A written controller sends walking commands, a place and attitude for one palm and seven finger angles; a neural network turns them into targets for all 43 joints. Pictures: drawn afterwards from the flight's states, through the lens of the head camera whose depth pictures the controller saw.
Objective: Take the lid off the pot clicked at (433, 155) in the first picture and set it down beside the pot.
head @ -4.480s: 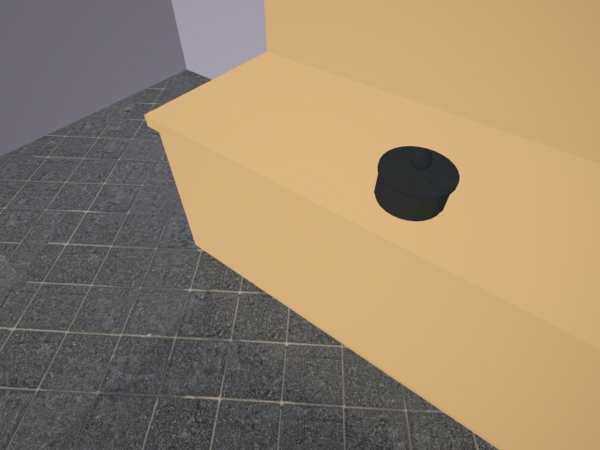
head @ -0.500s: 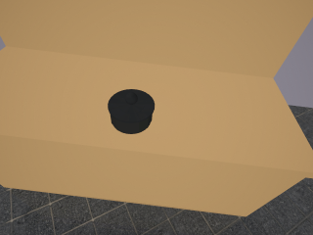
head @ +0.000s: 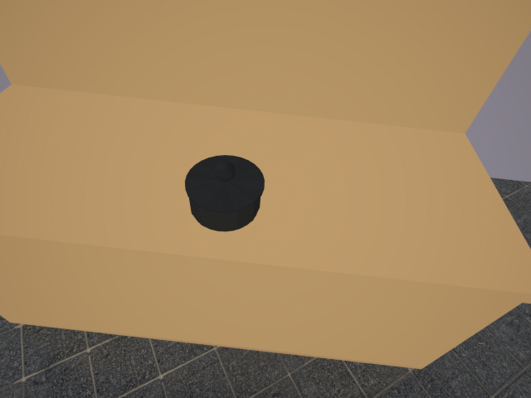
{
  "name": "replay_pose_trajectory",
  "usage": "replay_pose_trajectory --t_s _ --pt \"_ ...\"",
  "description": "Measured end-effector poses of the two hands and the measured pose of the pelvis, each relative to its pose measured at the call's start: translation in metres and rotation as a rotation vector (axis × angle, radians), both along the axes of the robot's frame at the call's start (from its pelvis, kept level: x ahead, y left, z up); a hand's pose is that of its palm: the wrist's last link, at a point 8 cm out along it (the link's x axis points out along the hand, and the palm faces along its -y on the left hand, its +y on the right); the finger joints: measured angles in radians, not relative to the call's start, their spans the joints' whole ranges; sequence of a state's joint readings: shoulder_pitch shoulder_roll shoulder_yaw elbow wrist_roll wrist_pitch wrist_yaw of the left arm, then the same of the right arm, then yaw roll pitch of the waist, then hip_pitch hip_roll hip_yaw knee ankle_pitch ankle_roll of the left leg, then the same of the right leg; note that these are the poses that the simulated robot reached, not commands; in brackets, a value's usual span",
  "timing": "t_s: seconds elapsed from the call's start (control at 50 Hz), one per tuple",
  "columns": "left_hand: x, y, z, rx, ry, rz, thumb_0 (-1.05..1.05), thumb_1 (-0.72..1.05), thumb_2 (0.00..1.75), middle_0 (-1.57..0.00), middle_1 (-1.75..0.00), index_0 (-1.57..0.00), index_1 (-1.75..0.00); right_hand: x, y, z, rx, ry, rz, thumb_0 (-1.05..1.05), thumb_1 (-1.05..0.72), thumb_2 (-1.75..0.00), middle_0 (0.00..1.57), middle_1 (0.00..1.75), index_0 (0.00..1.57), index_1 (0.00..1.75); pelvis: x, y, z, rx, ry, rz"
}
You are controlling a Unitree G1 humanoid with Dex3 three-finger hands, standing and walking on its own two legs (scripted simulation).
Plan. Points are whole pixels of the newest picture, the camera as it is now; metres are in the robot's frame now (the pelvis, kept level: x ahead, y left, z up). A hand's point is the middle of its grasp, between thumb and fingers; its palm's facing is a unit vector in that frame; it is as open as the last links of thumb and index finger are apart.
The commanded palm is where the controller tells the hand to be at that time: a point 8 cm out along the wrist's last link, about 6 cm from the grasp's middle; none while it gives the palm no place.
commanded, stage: look again from close up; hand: left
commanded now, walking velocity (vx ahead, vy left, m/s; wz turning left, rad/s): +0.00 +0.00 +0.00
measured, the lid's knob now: (224, 171) +0.56 +0.13 +0.00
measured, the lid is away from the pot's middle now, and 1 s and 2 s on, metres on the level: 0.00 0.00 0.00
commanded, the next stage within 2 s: shuffle to correct the standing spot in 0.02 s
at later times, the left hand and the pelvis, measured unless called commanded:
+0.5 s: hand out of the picture -0.03 +0.16 -0.19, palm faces +0.04 -0.99 -0.14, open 7.4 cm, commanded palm none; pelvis +0.03 +0.00 -0.01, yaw +0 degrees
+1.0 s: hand out of the picture +0.07 +0.18 -0.18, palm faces +0.03 -0.99 -0.16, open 7.3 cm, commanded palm none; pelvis +0.06 +0.01 +0.00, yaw +0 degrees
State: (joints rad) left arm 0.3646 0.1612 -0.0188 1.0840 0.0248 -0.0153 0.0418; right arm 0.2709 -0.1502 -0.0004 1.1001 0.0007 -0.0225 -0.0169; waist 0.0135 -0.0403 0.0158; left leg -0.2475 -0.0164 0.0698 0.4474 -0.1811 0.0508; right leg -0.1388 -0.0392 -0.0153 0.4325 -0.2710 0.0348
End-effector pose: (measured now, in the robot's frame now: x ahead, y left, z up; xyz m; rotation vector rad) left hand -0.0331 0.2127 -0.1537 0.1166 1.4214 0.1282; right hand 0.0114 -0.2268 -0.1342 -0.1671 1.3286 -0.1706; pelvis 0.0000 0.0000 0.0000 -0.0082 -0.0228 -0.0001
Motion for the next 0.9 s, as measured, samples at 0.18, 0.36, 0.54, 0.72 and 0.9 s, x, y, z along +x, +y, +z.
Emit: replay_pose_trajectory --t_s 0.18,0.36,0.54,0.72,0.9 --pt "0.002 -0.001 0.000 -0.004 -0.003 -0.003 0.00 0.91 0.90 -0.19 -0.30 -0.19 -0.29 -0.015 0.006 -0.002 0.016 0.041 -0.014 0.01 -0.92 -0.90 0.20 0.30 0.20 0.30 0.000 0.000 0.000 -0.001 -0.001 0.000" --pt "-0.003 -0.002 -0.002 -0.010 0.028 0.017 0.00 0.91 0.90 -0.19 -0.30 -0.19 -0.29 -0.024 0.015 -0.009 0.045 0.084 -0.033 0.01 -0.91 -0.90 0.20 0.30 0.20 0.30 0.012 0.000 -0.005 -0.002 0.013 -0.002" --pt "0.009 -0.002 -0.006 -0.018 0.070 0.028 0.00 0.91 0.90 -0.19 -0.30 -0.19 -0.29 -0.002 0.024 -0.013 0.050 0.071 -0.049 0.01 -0.91 -0.90 0.20 0.30 0.20 0.30 0.037 0.004 -0.009 0.008 0.023 -0.008" --pt "0.044 -0.005 -0.011 -0.025 0.012 0.054 0.00 0.91 0.90 -0.19 -0.30 -0.19 -0.29 0.033 0.015 -0.014 0.015 0.064 -0.023 0.02 -0.92 -0.90 0.21 0.30 0.20 0.30 0.059 0.006 -0.012 -0.010 0.029 0.007" --pt "0.087 0.008 -0.008 -0.010 -0.039 0.018 0.01 0.92 0.90 -0.20 -0.30 -0.19 -0.29 0.066 0.015 -0.001 -0.034 -0.014 -0.014 0.02 -0.93 -0.90 0.20 0.30 0.20 0.30 0.064 0.014 -0.004 0.011 -0.005 -0.001"
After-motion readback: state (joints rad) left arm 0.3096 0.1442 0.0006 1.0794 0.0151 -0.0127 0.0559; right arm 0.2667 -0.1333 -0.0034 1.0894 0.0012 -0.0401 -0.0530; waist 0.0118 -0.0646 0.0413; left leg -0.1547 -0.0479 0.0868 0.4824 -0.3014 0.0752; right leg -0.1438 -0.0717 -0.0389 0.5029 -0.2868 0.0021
